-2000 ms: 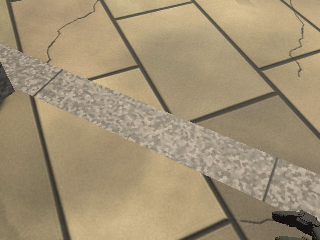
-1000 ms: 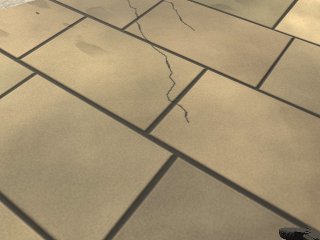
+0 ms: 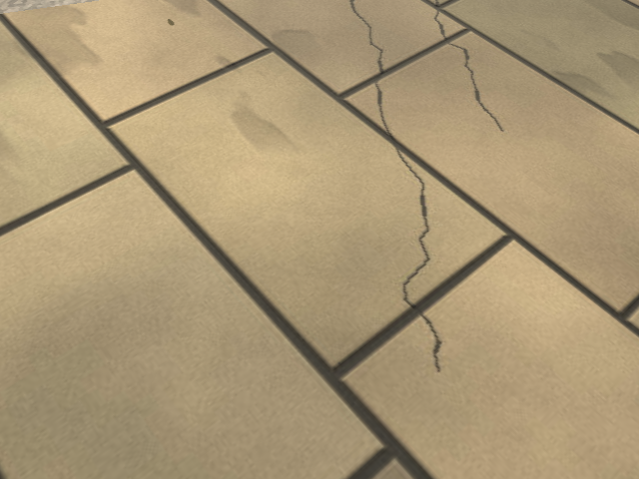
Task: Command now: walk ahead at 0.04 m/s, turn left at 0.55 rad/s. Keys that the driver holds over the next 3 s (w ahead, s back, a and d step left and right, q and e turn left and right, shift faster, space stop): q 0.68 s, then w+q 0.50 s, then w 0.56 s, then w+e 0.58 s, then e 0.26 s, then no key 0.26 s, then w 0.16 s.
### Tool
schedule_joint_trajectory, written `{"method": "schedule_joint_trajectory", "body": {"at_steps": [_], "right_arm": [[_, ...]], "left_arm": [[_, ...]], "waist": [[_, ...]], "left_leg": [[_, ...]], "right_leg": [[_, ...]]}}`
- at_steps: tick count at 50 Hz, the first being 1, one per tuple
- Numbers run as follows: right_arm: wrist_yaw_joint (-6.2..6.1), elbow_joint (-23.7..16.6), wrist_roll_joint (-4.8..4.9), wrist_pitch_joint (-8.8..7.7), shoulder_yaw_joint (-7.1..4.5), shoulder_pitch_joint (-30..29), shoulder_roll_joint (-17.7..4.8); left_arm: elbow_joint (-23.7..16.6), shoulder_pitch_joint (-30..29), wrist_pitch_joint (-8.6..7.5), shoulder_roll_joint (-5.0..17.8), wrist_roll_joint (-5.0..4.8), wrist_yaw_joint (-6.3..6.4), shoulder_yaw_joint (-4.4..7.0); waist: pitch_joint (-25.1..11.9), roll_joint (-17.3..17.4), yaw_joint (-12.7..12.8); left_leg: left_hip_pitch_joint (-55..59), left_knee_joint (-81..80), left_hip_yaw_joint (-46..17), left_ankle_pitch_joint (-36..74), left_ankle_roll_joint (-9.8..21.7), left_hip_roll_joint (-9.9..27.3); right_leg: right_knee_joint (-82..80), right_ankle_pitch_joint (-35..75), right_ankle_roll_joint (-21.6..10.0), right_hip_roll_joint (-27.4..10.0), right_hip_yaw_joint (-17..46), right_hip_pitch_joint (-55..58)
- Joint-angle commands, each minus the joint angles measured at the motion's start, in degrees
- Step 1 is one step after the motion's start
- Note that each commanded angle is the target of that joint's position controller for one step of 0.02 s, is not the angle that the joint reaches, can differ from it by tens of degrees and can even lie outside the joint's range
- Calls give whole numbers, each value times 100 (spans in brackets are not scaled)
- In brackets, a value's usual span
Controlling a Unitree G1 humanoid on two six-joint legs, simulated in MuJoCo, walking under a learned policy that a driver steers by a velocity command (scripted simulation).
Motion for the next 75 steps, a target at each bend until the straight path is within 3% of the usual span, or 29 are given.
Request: {"method": "schedule_joint_trajectory", "body": {"at_steps": [1, 4, 16, 19, 20, 21, 22, 23, 24, 26, 34, 37, 39, 41, 42, 43, 44, 45, 47, 56, 62, 64, 65, 66, 67, 68, 70, 72, 75], "right_arm": [[-26, -308, -122, -255, -324, 794, -1279], [-119, -394, 94, -298, -214, 54, -920], [-171, -523, 59, -142, -261, -64, -1048], [-183, -577, 137, -85, -233, -265, -989], [-204, -587, 151, -74, -201, -203, -875], [-199, -588, 90, -76, -119, 51, -566], [-193, -756, 127, -133, -177, 105, -695], [-190, -648, 46, -180, -307, 196, -1138], [-169, -500, 96, -155, -393, 290, -1282], [-195, -345, 78, -37, -357, 417, -1008], [-38, -792, 111, -30, -101, -196, -479], [30, -802, 150, 2, -111, -113, -556], [85, -716, 157, -18, -131, 152, -562], [63, -282, 186, -74, -233, 1054, -665], [0, -101, 214, -120, -370, 1775, -1031], [29, -269, 143, -280, -473, 1920, -1811], [77, -311, 35, -475, -349, 1757, -1354], [66, -318, 22, -586, -218, 1421, -1036], [-3, -376, 100, -621, -99, 1011, -757], [-208, -62, 134, -632, -154, 1590, -964], [-222, 161, 148, -553, -171, 1659, -930], [-198, 166, 95, -528, -100, 1572, -753], [-189, 56, 22, -519, -2, 1511, -544], [-188, -29, 115, -585, 150, 2265, -6], [-189, 56, 255, -664, 126, 2320, -324], [-163, 26, 329, -687, 12, 1678, -752], [-132, -148, 145, -739, 29, 834, -710], [-75, -119, 112, -727, 49, 892, -509], [-46, -187, 58, -697, 162, 691, -217]], "left_arm": [[-541, -343, -51, 609, -6, 15, 129], [-440, -248, -2, 659, 2, 146, 183], [-492, -240, -44, 486, -82, 13, 120], [-406, 155, -131, 496, -84, -59, 160], [-353, 344, -140, 651, -44, -51, 216], [-390, 458, -108, 1048, 53, -8, 297], [-387, 313, -72, 1338, 222, -8, 339], [-572, 46, -108, 1029, 225, 20, 258], [-656, -268, -110, 707, 161, 68, 169], [-703, -458, -91, 544, -1, 126, 112], [-632, 60, 87, 983, 0, 146, 251], [-586, 199, 63, 1122, -116, 48, 308], [-552, 101, 10, 1142, -215, -4, 306], [-464, 125, -42, 762, -216, -44, 200], [-541, -25, -77, 315, -79, -101, 60], [-1092, -532, -203, 177, 28, -101, 4], [-1161, -870, -348, 588, -140, -117, 107], [-1125, -770, -429, 814, -258, -174, 178], [-867, -482, -509, 867, -61, -181, 220], [-1007, -1268, -593, 340, -84, -283, 10], [-1021, -1019, -716, 578, -106, -359, 66], [-797, -89, -737, 840, -69, -285, 217], [-690, 853, -736, 1067, 18, -248, 275], [-468, 1663, -683, 1583, 102, -238, 404], [-357, 1687, -691, 1130, -49, -312, 290], [-393, 1285, -659, 763, -115, -272, 182], [-417, 775, -568, 496, -25, -210, 78], [-399, 616, -592, 386, 47, -173, 17], [-272, 705, -648, 544, -77, -143, 46]], "waist": [[-1325, 1002, -433], [-1016, 598, -52], [-911, 1043, -135], [-913, 1047, 116], [-956, 862, 149], [-1073, -222, -12], [-721, -1602, -168], [-655, -1147, -132], [-564, -783, -246], [-383, -620, -230], [-656, -928, 248], [-637, -950, 284], [-501, -889, 60], [-644, -447, -310], [-724, 729, -573], [-562, 1928, -594], [-433, 1244, -727], [-95, 1185, -468], [90, 882, -232], [146, 779, -476], [67, 1013, -318], [-557, 1009, 178], [-1449, 747, 608], [-2453, -1055, 406], [-2319, -1478, 404], [-1307, -913, 454], [-417, -230, 285], [-280, -418, 14], [-120, -385, -42]], "left_leg": [[2253, -1161, -2554, 4177, 1878, 1874], [1684, -1215, -1892, 3129, 1193, 1284], [980, -1224, -2678, 1460, 1061, 851], [867, -910, -2856, 1400, 796, 597], [529, -652, -2709, 881, 544, 368], [-218, 465, -2011, -666, 198, -198], [-1261, 1630, -976, -2285, -122, -942], [-1303, 2793, -1123, -2183, -320, -490], [-1266, 3230, -1094, -1786, -391, -420], [-1490, 3618, -959, -1195, -588, -352], [-785, 1571, -138, -974, -743, 89], [-205, 836, 183, -877, -501, 39], [367, 34, 321, -566, -208, -6], [1835, -693, 419, -405, 124, -272], [2781, -1245, -1012, -790, 524, 592], [3144, -1878, -4084, -1566, 1700, 1940], [2775, -2332, -4373, -2219, 1943, 2110], [2477, -2417, -3855, -2400, 1682, 1904], [2162, -2374, -2890, -1463, 1271, 1391], [1475, -2253, -1801, 517, 952, 800], [1814, -1732, -2167, 1390, 770, 1095], [1806, -544, -1820, 3104, 537, 705], [1037, 875, -1640, 2628, 335, 403], [-1039, 3166, -1157, -150, -155, -527], [-1859, 3986, -1410, -1889, -180, -569], [-2264, 4286, -1337, -1504, -142, -213], [-2043, 3803, -948, -822, -61, 217], [-1557, 3318, -858, -520, -46, 467], [-1623, 2493, -606, -305, -172, 579]], "right_leg": [[2812, -1305, 120, 457, 1178, -2045], [2292, -209, 35, 302, 1387, -1954], [-236, 399, 93, 786, 1515, -537], [-1632, 1124, -88, 814, 1401, 214], [-2081, 1656, -238, 476, 1560, 782], [-2322, 2112, -679, -717, 2607, 1426], [-2572, 2922, -1694, -1702, 3944, 1114], [-2573, 2944, -2010, -1892, 3929, 879], [-2471, 2823, -1764, -1504, 3257, 773], [-2368, 2619, -1412, -995, 2464, 919], [-2320, 3388, -1557, -1094, 1472, 1506], [-2574, 1517, -1465, -1170, 1400, 1157], [-2525, 554, -1293, -1186, 1328, 789], [-1625, -53, -927, -855, 817, -70], [295, -421, -479, -354, 177, -1179], [1818, -1310, -159, 655, 480, -3293], [2440, -1084, -267, 382, 1370, -3596], [2341, -435, -419, 179, 1486, -3543], [1790, 598, -356, 34, 1421, -3166], [-728, 2589, 53, 567, 1259, -1827], [-1266, 2268, -254, 601, 1240, -981], [-1541, 2191, -583, 741, 964, 402], [-1262, 2033, -968, 69, 1638, 2050], [-1631, 762, -1937, -1348, 4383, 4164], [-2564, -323, -2080, -1672, 5795, 4091], [-2637, -627, -1841, -1507, 4938, 3294], [-2799, 461, -1627, -1045, 3577, 1794], [-3083, 1165, -1604, -787, 3010, 1097], [-3406, 1833, -1732, -753, 2429, 797]]}}
Next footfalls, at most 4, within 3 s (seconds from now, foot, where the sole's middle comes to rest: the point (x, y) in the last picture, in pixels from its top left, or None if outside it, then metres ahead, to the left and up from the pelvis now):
0.42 right None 0.10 -0.13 -0.77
0.84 left None -0.02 0.11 -0.77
1.30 right None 0.37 0.14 -0.77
1.78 left None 0.38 0.53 -0.77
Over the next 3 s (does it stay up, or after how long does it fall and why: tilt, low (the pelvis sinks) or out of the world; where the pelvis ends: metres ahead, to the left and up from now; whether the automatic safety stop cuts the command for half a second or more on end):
stays up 0.77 0.65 0.01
